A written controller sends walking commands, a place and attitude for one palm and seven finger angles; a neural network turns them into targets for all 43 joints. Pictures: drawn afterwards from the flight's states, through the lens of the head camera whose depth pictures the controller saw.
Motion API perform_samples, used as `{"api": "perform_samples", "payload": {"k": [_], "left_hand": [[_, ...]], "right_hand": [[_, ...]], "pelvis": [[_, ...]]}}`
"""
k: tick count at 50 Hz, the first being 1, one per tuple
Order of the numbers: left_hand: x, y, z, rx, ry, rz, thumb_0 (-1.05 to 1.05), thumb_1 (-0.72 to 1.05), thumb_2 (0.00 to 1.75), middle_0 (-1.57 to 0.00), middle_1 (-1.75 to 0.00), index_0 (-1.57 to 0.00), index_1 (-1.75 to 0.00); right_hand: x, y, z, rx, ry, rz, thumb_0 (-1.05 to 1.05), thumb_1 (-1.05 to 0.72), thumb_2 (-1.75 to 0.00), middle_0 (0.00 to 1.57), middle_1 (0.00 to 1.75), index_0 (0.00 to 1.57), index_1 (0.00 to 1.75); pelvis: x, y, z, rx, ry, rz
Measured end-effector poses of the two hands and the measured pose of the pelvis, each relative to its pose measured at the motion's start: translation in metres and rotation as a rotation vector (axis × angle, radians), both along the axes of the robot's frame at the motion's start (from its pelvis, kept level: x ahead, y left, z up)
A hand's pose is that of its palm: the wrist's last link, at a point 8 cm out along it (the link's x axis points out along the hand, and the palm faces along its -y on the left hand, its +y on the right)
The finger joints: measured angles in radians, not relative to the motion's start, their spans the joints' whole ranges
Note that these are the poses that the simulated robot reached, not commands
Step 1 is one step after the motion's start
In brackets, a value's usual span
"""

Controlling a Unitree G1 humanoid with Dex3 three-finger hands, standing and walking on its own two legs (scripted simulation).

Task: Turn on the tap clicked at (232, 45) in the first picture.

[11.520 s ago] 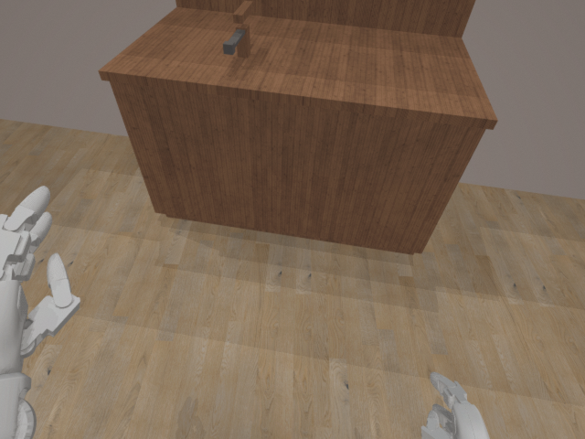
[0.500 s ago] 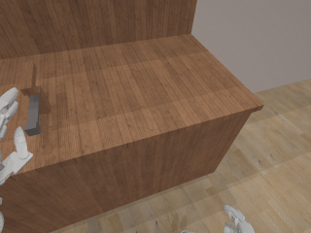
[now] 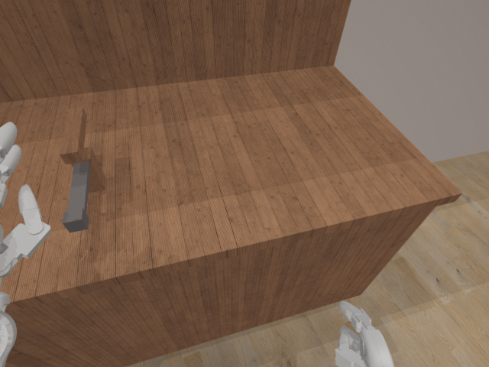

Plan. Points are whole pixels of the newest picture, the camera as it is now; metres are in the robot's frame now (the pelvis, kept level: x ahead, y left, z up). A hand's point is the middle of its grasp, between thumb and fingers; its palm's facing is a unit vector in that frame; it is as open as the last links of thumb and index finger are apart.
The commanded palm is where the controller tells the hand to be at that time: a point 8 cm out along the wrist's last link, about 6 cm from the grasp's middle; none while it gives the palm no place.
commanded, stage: come to a stop and stand still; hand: left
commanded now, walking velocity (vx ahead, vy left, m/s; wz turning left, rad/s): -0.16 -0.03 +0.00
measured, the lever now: (76, 220) +0.31 +0.31 +0.06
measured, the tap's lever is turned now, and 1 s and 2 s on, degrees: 0 0 0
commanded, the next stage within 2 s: look again from close up in 1.14 s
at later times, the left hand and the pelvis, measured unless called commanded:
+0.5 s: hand (0, 185) +0.25 +0.30 +0.22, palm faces +0.47 -0.76 -0.44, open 7.4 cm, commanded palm +0.16 +0.30 +0.19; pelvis +0.00 +0.02 +0.01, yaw +0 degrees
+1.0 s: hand out of the picture +0.21 +0.31 +0.18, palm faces +0.37 -0.85 -0.38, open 7.4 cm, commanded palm +0.15 +0.35 +0.19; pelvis -0.01 +0.06 +0.01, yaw +1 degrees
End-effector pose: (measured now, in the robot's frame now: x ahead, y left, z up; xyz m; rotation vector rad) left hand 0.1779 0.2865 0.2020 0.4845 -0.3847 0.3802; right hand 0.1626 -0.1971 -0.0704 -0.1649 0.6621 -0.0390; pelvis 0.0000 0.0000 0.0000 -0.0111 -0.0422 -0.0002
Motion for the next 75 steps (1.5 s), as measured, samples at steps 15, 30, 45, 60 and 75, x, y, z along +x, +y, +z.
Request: {"api": "perform_samples", "payload": {"k": [15, 30, 45, 60, 75], "left_hand": [[0.009, 0.014, -0.015, -0.083, 0.130, 0.010, 0.02, 0.89, 0.89, -0.21, -0.30, -0.21, -0.30], [0.025, 0.048, 0.011, 0.044, -0.024, -0.055, 0.01, 0.89, 0.89, -0.21, -0.30, -0.21, -0.30], [0.001, 0.075, -0.011, 0.014, 0.023, -0.058, 0.02, 0.89, 0.89, -0.21, -0.30, -0.21, -0.30], [-0.013, 0.064, -0.019, -0.057, 0.088, -0.039, 0.02, 0.89, 0.89, -0.21, -0.30, -0.21, -0.30], [-0.008, 0.044, -0.019, -0.055, 0.123, -0.068, 0.02, 0.89, 0.89, -0.21, -0.30, -0.21, -0.30]], "right_hand": [[0.017, -0.006, 0.018, -0.077, 0.009, -0.031, 0.01, -0.90, -0.90, 0.20, 0.30, 0.21, 0.30], [-0.006, -0.003, 0.014, -0.095, 0.036, 0.015, 0.01, -0.90, -0.90, 0.20, 0.30, 0.21, 0.30], [-0.007, 0.048, 0.007, -0.080, 0.077, 0.075, 0.01, -0.90, -0.90, 0.20, 0.30, 0.20, 0.30], [0.014, 0.054, 0.029, -0.065, -0.053, 0.048, 0.01, -0.90, -0.90, 0.20, 0.31, 0.21, 0.30], [-0.014, 0.020, 0.023, -0.091, -0.001, -0.043, 0.01, -0.90, -0.90, 0.20, 0.30, 0.20, 0.30]], "pelvis": [[0.005, 0.015, 0.013, -0.004, 0.032, -0.015], [0.002, 0.035, 0.007, -0.009, 0.067, -0.016], [-0.006, 0.062, 0.004, 0.002, 0.043, 0.020], [-0.016, 0.062, 0.010, -0.015, 0.022, 0.003], [-0.013, 0.050, 0.012, -0.017, 0.010, -0.008]]}}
